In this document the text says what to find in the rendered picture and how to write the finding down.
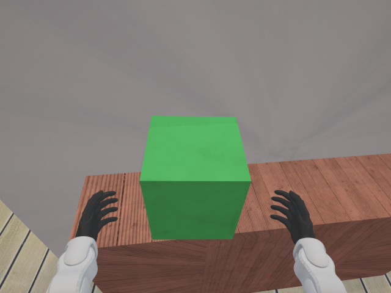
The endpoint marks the pedestal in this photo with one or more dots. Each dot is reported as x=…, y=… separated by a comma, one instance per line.
x=348, y=199

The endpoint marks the left robot hand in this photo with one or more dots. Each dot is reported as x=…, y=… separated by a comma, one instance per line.
x=90, y=223

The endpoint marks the right robot forearm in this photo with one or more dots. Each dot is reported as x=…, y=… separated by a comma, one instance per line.
x=314, y=268

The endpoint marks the carton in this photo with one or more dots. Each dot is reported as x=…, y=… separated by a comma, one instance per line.
x=194, y=177

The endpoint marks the left robot forearm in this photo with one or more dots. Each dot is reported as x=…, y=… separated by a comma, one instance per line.
x=76, y=268

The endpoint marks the right robot hand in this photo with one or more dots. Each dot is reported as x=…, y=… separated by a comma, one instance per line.
x=298, y=223

